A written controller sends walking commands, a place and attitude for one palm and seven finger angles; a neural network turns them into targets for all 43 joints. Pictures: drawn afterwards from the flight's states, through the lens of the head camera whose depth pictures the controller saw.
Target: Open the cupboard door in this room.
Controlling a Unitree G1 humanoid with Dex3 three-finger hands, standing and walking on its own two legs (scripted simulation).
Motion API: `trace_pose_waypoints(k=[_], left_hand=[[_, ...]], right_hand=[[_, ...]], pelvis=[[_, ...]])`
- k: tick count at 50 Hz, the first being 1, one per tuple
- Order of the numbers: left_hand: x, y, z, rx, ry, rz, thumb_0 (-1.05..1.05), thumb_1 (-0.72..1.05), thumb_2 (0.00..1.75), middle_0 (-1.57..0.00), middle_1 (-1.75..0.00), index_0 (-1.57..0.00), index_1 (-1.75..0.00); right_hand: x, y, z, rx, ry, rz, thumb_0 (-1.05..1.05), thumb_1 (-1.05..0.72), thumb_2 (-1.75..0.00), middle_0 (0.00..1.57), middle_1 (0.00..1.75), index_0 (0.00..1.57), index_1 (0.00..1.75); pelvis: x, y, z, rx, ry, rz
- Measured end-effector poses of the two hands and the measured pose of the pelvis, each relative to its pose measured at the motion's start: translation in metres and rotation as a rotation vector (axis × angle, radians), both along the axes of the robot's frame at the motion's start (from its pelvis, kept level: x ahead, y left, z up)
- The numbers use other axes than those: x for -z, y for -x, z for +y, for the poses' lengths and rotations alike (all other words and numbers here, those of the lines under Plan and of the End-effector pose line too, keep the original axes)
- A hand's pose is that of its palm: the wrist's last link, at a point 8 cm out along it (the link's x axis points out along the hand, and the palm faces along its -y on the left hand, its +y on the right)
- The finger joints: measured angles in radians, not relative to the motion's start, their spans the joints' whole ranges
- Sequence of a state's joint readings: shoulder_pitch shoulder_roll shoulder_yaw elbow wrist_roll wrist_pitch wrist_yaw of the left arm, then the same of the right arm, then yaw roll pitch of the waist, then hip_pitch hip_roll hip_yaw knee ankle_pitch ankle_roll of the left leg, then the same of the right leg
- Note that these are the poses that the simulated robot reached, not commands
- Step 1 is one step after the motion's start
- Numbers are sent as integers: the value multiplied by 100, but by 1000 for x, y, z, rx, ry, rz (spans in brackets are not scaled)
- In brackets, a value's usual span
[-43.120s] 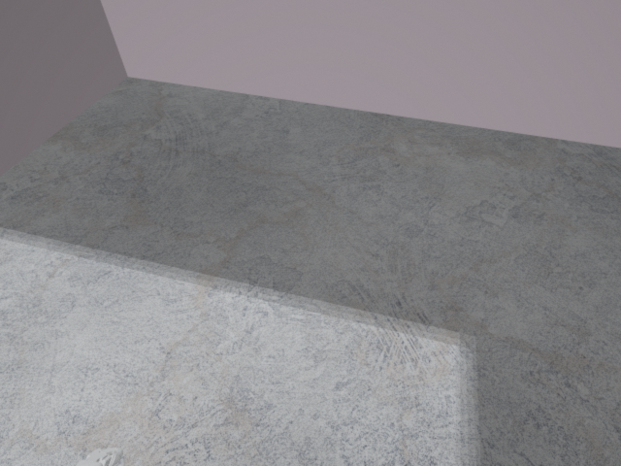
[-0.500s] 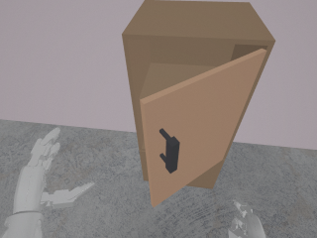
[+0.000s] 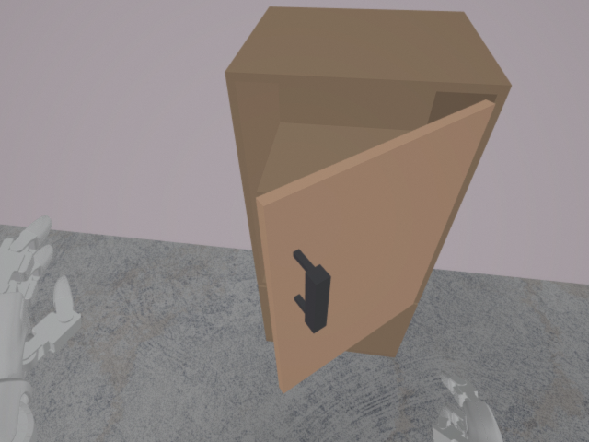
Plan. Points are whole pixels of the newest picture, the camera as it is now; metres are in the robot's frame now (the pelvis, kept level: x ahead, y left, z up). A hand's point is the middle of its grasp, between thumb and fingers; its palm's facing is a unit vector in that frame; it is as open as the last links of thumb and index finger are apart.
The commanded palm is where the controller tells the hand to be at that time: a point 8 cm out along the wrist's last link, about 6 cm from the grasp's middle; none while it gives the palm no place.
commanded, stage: draw the hand back to the body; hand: left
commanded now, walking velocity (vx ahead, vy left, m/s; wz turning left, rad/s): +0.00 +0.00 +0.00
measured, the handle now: (308, 290) +0.32 +0.03 +0.04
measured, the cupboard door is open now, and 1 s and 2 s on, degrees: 42 42 42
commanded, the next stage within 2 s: step back with the hand held close in 0.20 s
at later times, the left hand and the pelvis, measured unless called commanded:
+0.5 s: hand (84, 319) +0.19 +0.25 +0.15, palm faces +0.39 -0.79 -0.47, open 7.4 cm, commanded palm +0.13 +0.29 +0.17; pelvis -0.01 -0.01 +0.00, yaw -1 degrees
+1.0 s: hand out of the picture +0.10 +0.29 +0.15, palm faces +0.41 -0.75 -0.52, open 7.4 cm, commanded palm +0.03 +0.33 +0.17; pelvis -0.10 +0.02 -0.01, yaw +2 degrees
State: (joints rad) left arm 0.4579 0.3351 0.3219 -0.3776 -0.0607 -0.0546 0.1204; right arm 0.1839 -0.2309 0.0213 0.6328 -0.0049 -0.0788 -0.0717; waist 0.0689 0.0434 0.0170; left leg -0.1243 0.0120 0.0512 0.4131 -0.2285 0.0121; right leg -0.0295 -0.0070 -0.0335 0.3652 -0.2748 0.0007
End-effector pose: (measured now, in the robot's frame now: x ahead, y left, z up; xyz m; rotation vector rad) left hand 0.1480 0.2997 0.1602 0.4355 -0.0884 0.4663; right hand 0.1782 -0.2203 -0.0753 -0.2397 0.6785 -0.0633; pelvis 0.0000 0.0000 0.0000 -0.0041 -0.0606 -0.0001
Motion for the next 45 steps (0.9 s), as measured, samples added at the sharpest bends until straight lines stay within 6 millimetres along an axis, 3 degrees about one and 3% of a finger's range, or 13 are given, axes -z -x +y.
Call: trace_pose_waypoints(k=[9, 25, 34, 45], left_hand=[[-1, -1, -14, 29, -5, 5, 1, 88, 89, -21, -30, -21, -30], [-11, 1, -17, 70, -97, 26, 1, 89, 90, -21, -30, -21, -30], [-6, 16, -11, 130, -121, 70, 1, 89, 90, -21, -30, -22, -30], [-11, 60, 12, 129, -156, -29, 1, 89, 90, -21, -30, -22, -30]], right_hand=[[1, 2, -11, 18, 0, -6, 1, -90, -90, 20, 30, 20, 30], [2, 14, -26, 80, -3, 23, 1, -90, -90, 20, 30, 20, 30], [0, 48, -29, 156, 25, 52, 1, -90, -90, 20, 30, 20, 30], [1, 102, -6, 145, 50, 54, 1, -90, -90, 20, 30, 20, 30]], pelvis=[[0, 0, -9, 1, 0, -6], [0, 12, -12, 13, 10, 39], [2, 37, 0, 30, 9, 52], [8, 80, 19, 18, 28, 43]])
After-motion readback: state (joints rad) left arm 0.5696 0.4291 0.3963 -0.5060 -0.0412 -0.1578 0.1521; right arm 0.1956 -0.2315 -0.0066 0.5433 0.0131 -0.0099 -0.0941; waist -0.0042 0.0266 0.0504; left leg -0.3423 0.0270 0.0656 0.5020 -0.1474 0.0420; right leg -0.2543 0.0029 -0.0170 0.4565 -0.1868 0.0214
